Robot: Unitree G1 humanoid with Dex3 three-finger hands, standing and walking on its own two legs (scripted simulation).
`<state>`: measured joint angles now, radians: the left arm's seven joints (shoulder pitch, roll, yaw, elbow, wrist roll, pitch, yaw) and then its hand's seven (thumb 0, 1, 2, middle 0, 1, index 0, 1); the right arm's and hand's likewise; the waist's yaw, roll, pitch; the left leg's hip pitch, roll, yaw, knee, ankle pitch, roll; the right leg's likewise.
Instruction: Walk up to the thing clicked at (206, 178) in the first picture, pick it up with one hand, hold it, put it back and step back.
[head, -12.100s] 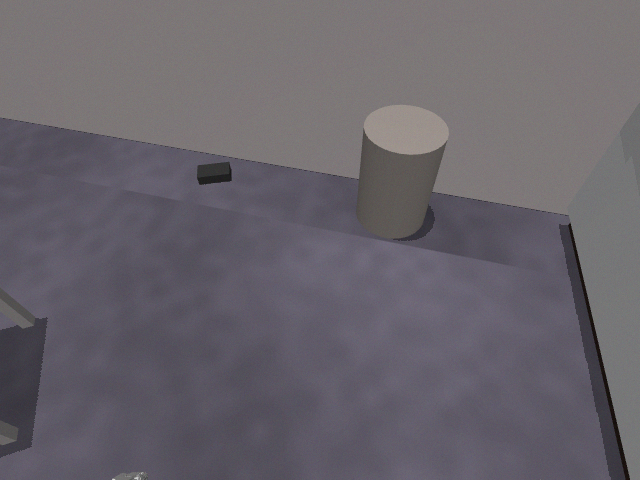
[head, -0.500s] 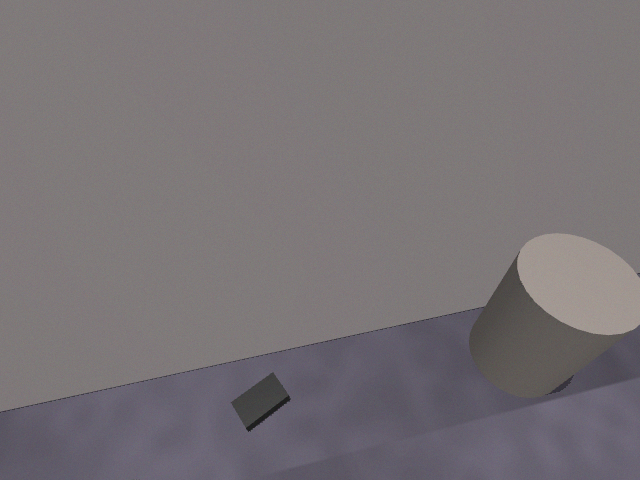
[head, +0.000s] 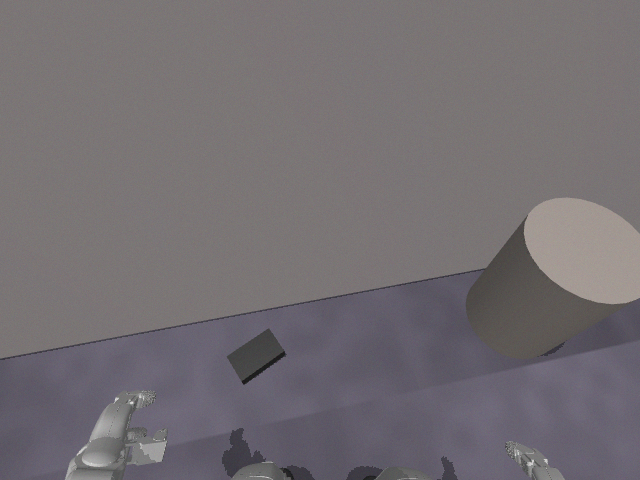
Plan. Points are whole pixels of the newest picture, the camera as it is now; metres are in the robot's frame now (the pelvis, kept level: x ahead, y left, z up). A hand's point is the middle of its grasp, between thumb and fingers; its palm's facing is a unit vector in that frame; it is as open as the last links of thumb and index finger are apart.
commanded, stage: rise first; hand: left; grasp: from above
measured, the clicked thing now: (256, 355) +0.45 +0.21 -0.75
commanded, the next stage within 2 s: none
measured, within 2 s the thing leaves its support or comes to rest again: neither
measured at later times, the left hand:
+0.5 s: hand (155, 470) +0.13 +0.26 -0.22, palm faces -0.17 -0.83 -0.54, open 14.2 cm
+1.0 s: hand (203, 396) +0.27 +0.26 -0.41, palm faces -0.30 -0.29 -0.91, open 14.1 cm
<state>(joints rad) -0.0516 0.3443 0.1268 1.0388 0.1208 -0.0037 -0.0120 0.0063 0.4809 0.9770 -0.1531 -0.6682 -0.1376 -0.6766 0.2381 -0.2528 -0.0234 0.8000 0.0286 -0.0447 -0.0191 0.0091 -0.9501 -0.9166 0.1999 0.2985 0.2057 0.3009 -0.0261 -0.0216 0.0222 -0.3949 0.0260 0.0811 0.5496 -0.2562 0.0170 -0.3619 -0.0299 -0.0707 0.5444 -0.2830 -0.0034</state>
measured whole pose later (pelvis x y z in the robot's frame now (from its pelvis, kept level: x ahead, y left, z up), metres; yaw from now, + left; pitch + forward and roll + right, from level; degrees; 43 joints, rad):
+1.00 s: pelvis -0.07 -0.01 -0.25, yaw -2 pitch +35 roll -2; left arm -0.58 0.35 0.08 1.16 0.78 0.24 0.54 0.00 -0.57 1.01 -0.11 -1.07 -0.10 -1.08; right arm 0.06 -0.24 -0.01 0.79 -0.06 -0.13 0.01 0.01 -0.90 -0.90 0.20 0.30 0.21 0.30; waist -0.06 0.00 -0.21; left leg -1.78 0.10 0.00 1.80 -0.62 0.01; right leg -1.73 -0.04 -0.10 1.79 -0.66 -0.05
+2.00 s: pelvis -0.09 -0.01 -0.44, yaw -8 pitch +35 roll -6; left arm -1.11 0.68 0.33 1.63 0.89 0.23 0.57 0.00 -0.41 0.85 -0.19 -1.06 -0.22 -1.02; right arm 0.16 -0.30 0.04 0.89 -0.17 -0.29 0.30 0.01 -0.92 -0.91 0.20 0.30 0.20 0.30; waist -0.26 0.01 -0.02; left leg -2.35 0.13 -0.08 2.38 -0.65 0.05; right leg -2.26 -0.03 -0.15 2.33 -0.67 -0.06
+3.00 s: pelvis -0.09 +0.00 -0.46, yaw -12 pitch +31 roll -10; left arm -1.26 0.90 0.28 1.80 0.94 0.20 0.60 0.00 -0.55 0.96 -0.12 -1.06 -0.12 -1.05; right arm 0.17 -0.34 0.20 0.81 -0.22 -0.37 0.34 0.00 -0.93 -0.91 0.20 0.30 0.20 0.30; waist -0.37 -0.08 0.11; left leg -2.40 0.14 -0.15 2.48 -0.67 0.06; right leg -2.28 -0.01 -0.20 2.38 -0.66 -0.05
